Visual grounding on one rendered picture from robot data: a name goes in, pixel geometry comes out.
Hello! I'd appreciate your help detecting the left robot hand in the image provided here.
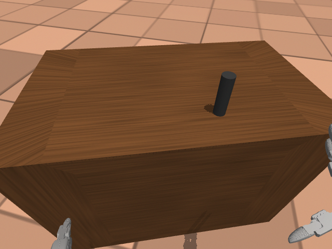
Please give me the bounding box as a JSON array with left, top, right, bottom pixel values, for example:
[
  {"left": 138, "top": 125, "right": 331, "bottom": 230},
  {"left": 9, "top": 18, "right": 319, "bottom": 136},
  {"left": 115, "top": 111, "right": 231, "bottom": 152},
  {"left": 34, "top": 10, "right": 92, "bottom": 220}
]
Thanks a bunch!
[{"left": 51, "top": 218, "right": 72, "bottom": 249}]

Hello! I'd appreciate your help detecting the can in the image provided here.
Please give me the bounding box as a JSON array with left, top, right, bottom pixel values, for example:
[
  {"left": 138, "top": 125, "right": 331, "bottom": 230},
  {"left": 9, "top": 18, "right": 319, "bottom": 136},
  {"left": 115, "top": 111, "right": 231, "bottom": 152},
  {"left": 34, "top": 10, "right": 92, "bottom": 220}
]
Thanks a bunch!
[{"left": 213, "top": 71, "right": 237, "bottom": 117}]

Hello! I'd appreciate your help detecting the right robot hand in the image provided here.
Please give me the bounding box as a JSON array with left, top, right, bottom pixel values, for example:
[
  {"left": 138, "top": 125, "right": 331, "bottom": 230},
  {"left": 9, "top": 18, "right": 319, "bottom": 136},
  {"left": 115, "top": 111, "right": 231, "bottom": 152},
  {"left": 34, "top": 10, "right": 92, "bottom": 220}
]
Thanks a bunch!
[{"left": 288, "top": 124, "right": 332, "bottom": 243}]

